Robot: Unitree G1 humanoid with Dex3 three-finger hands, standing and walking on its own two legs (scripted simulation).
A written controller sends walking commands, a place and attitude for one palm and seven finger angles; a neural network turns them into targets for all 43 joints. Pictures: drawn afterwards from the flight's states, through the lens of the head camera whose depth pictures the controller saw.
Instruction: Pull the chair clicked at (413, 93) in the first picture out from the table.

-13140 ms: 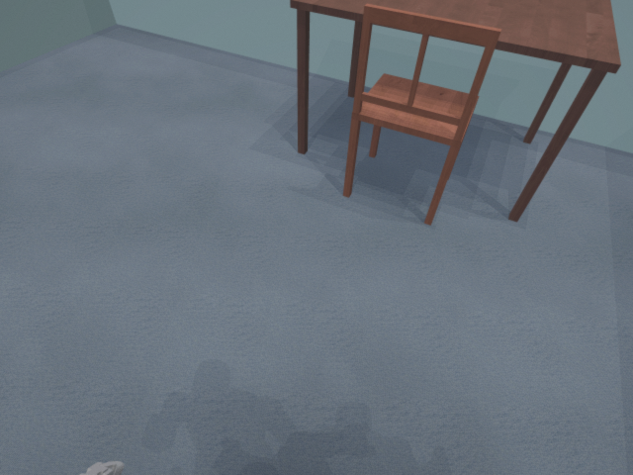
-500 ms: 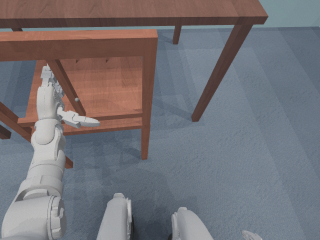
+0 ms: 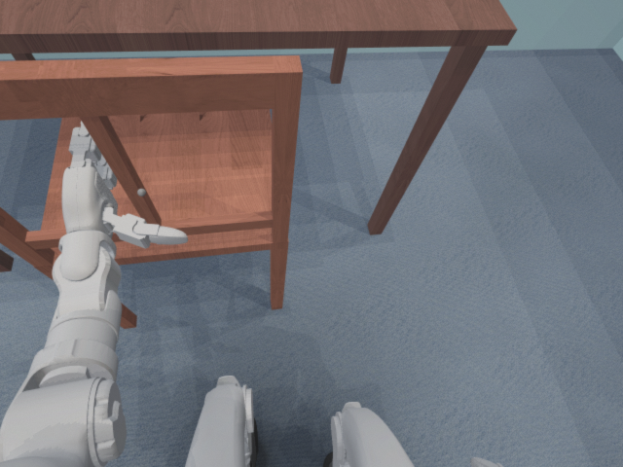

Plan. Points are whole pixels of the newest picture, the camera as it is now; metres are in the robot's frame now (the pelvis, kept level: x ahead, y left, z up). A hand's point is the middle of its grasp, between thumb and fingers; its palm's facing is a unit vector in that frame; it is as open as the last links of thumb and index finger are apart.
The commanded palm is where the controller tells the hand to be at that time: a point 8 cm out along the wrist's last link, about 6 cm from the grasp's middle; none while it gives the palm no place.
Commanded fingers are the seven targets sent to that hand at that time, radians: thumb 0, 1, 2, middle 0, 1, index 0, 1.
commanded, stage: hook a spindle and tug to test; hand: left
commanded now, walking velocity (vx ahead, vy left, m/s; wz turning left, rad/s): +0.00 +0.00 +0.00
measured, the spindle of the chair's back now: (129, 179) +0.48 +0.24 +0.01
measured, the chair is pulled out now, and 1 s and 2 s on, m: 0.00 0.01 0.08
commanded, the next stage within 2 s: step backward, pulling the chair out in 1.48 s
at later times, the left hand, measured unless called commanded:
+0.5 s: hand (145, 190) +0.45 +0.21 +0.03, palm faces +0.14 -0.99 -0.03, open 12.8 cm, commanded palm +0.43 +0.24 +0.03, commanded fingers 0.00 0.17 0.59 -0.50 -1.45 -0.50 -1.45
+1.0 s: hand (146, 192) +0.45 +0.20 +0.03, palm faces +0.15 -0.99 -0.02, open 5.1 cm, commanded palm +0.42 +0.23 +0.03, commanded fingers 0.00 0.90 0.90 -0.50 -1.45 -0.50 -1.45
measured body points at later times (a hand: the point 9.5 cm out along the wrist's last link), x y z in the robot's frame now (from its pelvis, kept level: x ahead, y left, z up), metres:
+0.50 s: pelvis +0.00 +0.00 +0.00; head +0.13 +0.03 +0.43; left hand +0.44 +0.26 +0.03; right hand +0.07 -0.26 -0.12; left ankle +0.08 +0.11 -0.61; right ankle -0.02 -0.12 -0.61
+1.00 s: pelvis +0.00 +0.00 +0.00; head +0.13 +0.03 +0.43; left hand +0.43 +0.26 +0.03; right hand +0.07 -0.26 -0.11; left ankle +0.08 +0.11 -0.61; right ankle -0.02 -0.12 -0.61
